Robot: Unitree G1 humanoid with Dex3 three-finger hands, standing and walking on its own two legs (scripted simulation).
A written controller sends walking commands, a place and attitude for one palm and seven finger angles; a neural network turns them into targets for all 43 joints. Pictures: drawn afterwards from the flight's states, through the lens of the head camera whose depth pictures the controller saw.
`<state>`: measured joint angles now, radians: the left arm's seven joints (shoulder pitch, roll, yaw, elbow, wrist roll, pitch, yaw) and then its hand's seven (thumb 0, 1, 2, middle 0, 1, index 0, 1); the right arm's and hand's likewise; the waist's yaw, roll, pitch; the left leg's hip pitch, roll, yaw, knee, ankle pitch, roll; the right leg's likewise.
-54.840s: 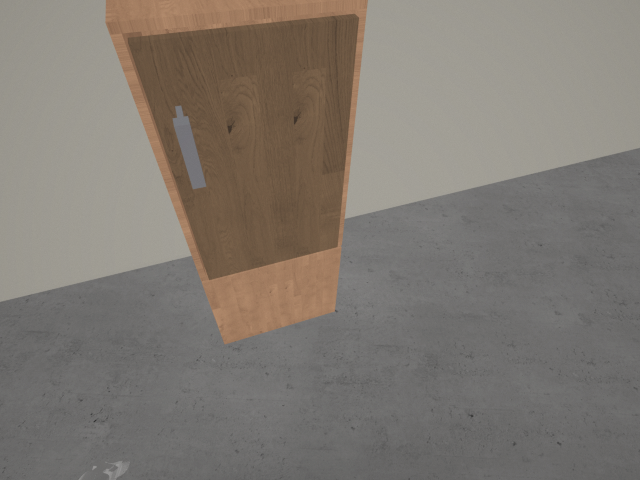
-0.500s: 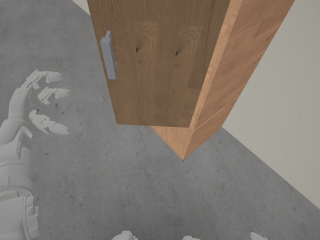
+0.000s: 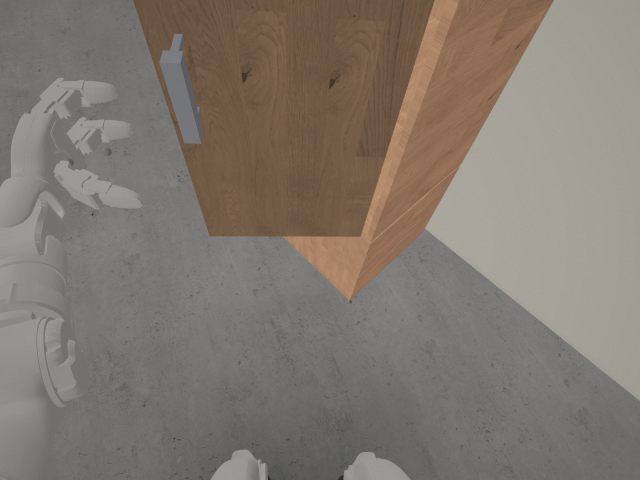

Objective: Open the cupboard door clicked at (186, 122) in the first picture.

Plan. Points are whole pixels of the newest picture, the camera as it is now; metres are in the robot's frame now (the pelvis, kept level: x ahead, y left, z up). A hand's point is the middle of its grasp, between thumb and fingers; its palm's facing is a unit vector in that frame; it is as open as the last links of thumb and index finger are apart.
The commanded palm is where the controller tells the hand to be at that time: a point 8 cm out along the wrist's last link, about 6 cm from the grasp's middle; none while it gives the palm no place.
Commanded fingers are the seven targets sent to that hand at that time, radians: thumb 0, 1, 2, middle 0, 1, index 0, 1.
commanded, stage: move the hooked fingers beside the handle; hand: left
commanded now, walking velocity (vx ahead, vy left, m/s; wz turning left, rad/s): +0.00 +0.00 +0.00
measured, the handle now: (186, 91) +0.60 +0.16 +0.10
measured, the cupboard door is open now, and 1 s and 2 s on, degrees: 48 48 48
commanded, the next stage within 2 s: slide the fingers in behind the handle in 1.20 s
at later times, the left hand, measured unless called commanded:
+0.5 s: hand (117, 107) +0.55 +0.23 +0.11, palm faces -0.01 -1.00 +0.00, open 14.0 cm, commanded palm +0.53 +0.27 +0.10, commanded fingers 0.00 -0.50 0.30 -0.30 -1.20 -0.30 -1.20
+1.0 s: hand (127, 117) +0.54 +0.22 +0.10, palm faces -0.02 -1.00 -0.01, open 14.0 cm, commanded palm +0.53 +0.26 +0.10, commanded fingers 0.00 -0.50 0.30 -0.30 -1.20 -0.30 -1.20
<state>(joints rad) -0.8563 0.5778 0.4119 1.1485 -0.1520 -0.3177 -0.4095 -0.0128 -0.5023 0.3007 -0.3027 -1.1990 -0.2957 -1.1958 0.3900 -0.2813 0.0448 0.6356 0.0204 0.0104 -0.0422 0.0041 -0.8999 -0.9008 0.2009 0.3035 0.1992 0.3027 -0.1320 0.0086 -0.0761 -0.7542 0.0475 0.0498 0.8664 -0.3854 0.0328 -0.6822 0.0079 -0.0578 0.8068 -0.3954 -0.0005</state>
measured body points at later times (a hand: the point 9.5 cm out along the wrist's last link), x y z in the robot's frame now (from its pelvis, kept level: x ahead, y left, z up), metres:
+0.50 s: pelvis +0.00 -0.01 -0.01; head +0.15 +0.02 +0.41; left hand +0.54 +0.29 +0.12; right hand -0.06 -0.28 -0.10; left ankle +0.02 +0.10 -0.70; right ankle -0.01 -0.12 -0.70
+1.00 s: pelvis +0.01 +0.01 -0.01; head +0.14 +0.03 +0.42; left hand +0.54 +0.28 +0.10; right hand -0.01 -0.25 -0.11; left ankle +0.02 +0.10 -0.70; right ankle -0.01 -0.12 -0.70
